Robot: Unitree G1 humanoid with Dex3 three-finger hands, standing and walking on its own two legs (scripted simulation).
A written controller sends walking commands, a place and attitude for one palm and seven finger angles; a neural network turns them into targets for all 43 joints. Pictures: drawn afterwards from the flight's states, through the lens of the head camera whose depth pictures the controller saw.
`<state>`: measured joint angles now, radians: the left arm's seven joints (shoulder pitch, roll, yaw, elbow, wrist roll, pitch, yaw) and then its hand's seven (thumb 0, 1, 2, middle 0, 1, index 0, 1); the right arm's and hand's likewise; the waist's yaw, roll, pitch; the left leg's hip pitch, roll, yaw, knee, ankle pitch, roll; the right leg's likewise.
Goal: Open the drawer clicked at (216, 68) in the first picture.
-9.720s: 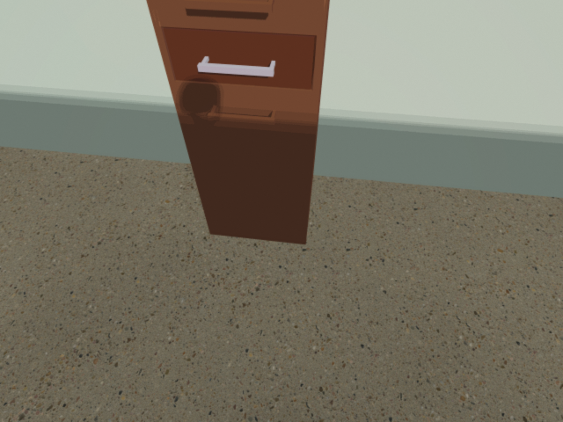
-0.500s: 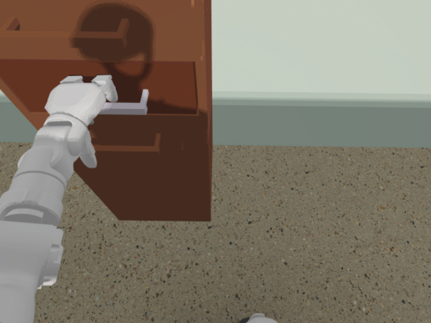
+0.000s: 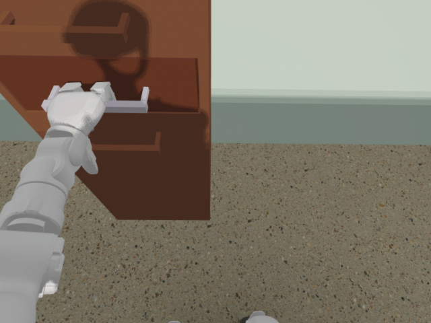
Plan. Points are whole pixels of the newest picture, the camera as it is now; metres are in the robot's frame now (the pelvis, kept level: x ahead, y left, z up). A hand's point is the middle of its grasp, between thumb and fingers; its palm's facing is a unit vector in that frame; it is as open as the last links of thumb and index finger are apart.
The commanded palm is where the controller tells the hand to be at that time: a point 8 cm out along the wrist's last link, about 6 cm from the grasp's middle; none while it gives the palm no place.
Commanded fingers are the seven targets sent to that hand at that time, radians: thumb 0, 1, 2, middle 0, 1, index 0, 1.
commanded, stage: lower the fingers behind the handle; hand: left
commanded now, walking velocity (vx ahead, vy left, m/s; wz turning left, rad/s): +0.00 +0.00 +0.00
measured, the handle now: (98, 99) +0.53 +0.23 +0.08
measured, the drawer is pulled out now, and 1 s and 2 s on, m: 0.00 0.00 0.01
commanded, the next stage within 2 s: close the thumb around the handle in 0.34 s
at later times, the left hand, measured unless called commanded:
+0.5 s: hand (93, 128) +0.47 +0.23 +0.05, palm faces -0.05 -0.02 -1.00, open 13.8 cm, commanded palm +0.46 +0.24 +0.11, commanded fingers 0.00 -0.28 0.40 -0.32 -1.22 -0.32 -1.22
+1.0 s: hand (96, 126) +0.48 +0.23 +0.05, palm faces -0.05 -0.03 -1.00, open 6.4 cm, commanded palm +0.46 +0.23 +0.11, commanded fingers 0.00 0.90 0.90 -0.40 -1.35 -0.40 -1.35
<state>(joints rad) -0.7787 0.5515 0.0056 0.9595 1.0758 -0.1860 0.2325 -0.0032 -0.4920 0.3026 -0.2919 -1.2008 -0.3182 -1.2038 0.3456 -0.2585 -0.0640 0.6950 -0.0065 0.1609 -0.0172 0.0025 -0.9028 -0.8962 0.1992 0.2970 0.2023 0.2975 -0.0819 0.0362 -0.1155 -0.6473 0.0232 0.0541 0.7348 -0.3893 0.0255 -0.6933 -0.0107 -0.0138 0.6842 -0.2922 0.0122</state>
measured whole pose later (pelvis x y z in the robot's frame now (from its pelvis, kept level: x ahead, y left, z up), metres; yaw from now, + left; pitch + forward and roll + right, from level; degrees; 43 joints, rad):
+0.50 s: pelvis -0.01 +0.00 +0.00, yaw +1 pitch +17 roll -1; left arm -0.83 0.54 -0.03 1.00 1.08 -0.15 0.22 0.00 -0.49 0.31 -0.30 -1.20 -0.32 -1.20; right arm 0.34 -0.26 -0.05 0.68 0.00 0.15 -0.03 0.00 -0.90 -0.90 0.20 0.30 0.20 0.30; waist -0.09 0.04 -0.11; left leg -0.66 0.02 0.04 0.75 -0.39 0.02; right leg -0.70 -0.01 -0.02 0.70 -0.29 0.01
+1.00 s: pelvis +0.00 -0.01 +0.00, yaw +0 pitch +18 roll -1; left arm -0.80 0.56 0.01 0.98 1.08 -0.17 0.22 0.00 0.58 0.76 -0.37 -1.32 -0.39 -1.32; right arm 0.35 -0.27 -0.06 0.68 0.00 0.15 -0.03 0.00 -0.90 -0.90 0.20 0.30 0.20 0.30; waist -0.09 0.04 -0.11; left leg -0.65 0.03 0.05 0.74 -0.39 0.02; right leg -0.71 0.00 -0.01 0.69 -0.29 0.00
